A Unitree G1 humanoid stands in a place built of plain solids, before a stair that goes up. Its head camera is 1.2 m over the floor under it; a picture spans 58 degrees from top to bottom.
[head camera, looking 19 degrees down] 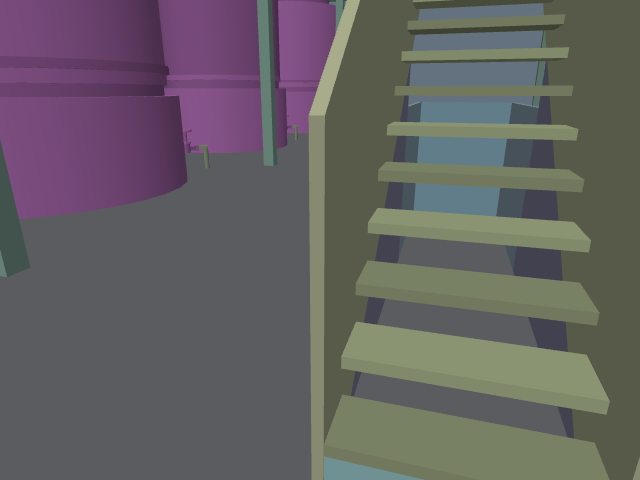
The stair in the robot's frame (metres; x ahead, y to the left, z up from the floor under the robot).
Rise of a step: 0.18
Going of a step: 0.22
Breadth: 0.88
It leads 16 degrees to the right of straight ahead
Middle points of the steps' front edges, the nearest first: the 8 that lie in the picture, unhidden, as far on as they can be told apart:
1.15 -0.46 0.35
1.35 -0.52 0.53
1.56 -0.58 0.70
1.77 -0.64 0.88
1.97 -0.70 1.05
2.18 -0.76 1.23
2.39 -0.82 1.40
2.60 -0.88 1.58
